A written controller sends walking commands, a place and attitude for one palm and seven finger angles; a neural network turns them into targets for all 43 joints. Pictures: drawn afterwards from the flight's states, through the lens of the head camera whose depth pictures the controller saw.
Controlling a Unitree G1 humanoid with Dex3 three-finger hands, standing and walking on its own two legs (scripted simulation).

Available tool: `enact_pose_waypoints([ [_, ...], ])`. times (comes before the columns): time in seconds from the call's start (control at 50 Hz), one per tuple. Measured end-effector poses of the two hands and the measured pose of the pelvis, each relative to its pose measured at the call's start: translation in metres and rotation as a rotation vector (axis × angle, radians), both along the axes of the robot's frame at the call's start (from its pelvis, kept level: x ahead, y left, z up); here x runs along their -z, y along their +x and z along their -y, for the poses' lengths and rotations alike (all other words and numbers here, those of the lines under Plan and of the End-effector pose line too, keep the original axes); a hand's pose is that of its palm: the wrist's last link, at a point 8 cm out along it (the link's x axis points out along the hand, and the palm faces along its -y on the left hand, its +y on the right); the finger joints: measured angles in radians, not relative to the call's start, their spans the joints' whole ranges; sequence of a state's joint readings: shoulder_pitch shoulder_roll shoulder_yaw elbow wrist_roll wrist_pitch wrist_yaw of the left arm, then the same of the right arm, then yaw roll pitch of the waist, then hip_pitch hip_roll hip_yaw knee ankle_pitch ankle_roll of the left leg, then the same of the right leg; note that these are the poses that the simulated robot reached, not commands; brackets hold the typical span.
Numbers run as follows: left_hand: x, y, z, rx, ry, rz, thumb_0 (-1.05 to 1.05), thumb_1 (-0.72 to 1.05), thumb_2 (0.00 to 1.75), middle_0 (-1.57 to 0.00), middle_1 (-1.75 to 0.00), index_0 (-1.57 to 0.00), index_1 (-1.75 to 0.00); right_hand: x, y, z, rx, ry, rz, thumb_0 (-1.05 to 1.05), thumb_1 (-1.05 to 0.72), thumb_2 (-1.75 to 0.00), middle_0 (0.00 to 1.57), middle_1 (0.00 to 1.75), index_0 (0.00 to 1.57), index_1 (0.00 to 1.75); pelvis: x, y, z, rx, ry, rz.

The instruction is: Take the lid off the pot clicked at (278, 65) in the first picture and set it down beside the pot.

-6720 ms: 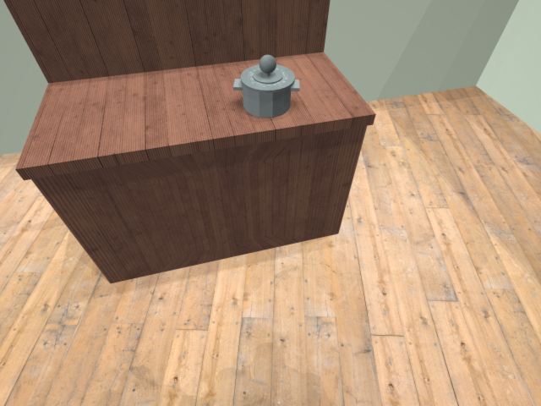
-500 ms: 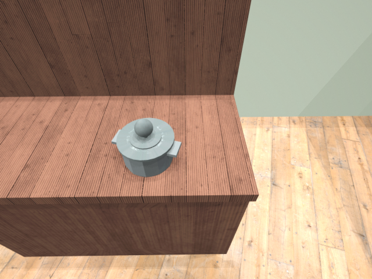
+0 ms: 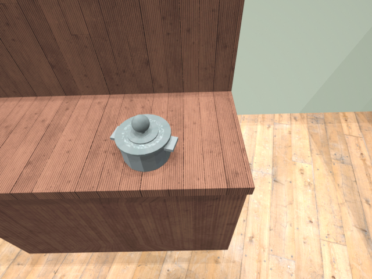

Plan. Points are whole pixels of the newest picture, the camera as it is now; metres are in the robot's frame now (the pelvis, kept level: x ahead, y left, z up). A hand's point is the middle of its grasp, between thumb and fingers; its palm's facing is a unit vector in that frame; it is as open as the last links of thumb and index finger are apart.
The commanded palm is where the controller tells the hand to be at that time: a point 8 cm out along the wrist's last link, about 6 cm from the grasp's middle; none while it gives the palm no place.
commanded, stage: come to a stop and stand still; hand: left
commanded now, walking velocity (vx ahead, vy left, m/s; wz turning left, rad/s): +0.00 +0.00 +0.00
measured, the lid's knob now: (140, 123) +0.50 +0.15 +0.05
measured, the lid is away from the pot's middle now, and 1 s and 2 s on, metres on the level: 0.01 0.01 0.01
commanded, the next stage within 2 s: look again from close up in 0.10 s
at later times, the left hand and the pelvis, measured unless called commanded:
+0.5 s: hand out of the picture +0.05 +0.19 -0.16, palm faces +0.00 -0.97 -0.24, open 7.3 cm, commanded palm none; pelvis +0.04 +0.01 +0.01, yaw -1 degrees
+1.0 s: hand out of the picture +0.07 +0.19 -0.16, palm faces +0.00 -0.97 -0.23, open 7.3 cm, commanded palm none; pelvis +0.06 +0.01 +0.01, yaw -1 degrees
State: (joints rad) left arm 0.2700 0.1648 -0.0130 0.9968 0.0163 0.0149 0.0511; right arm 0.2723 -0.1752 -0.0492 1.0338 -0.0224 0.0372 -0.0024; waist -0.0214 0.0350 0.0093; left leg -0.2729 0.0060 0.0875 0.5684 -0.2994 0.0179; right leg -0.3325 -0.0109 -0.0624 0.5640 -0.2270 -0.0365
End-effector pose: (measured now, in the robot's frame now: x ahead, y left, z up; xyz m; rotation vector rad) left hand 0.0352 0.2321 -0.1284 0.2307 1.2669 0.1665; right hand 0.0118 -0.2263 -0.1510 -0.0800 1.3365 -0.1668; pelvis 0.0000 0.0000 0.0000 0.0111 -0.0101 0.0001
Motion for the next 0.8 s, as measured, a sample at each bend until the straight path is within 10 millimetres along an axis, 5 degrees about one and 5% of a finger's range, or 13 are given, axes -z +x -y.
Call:
enact_pose_waypoints([
  [0.26,0.000,0.004,-0.008,-0.007,-0.018,-0.031,0.00,0.92,0.90,-0.20,-0.30,-0.20,-0.30,-0.004,0.000,-0.011,-0.013,-0.011,-0.038,0.00,-0.91,-0.90,0.19,0.29,0.20,0.30,-0.003,0.014,-0.013,0.010,-0.001,-0.028],
  [0.4,-0.001,0.006,-0.006,-0.017,-0.021,-0.080,0.00,0.91,0.90,-0.20,-0.30,-0.20,-0.30,-0.004,0.014,-0.024,-0.020,0.017,-0.056,0.01,-0.92,-0.90,0.20,0.29,0.20,0.30,-0.006,0.030,-0.013,0.010,-0.003,-0.034],
  [0.8,0.002,0.033,-0.005,-0.023,-0.031,-0.072,0.01,0.92,0.90,-0.20,-0.30,-0.20,-0.30,-0.009,0.050,-0.017,-0.030,-0.018,-0.044,0.01,-0.92,-0.90,0.20,0.29,0.20,0.30,-0.008,0.056,-0.013,0.011,-0.007,-0.012],
])
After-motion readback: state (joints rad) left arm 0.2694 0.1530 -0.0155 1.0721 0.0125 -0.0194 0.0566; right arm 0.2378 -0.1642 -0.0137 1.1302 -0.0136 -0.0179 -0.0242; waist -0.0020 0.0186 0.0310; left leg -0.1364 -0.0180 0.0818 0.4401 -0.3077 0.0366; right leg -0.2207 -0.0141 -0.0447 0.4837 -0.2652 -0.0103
